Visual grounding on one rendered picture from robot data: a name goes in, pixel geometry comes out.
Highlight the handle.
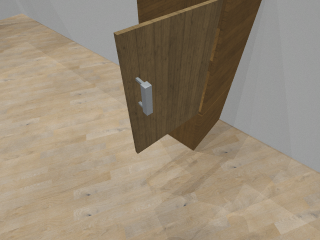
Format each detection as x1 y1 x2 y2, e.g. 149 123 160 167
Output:
135 77 153 116

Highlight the cupboard door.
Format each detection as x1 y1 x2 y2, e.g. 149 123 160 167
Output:
113 0 224 154

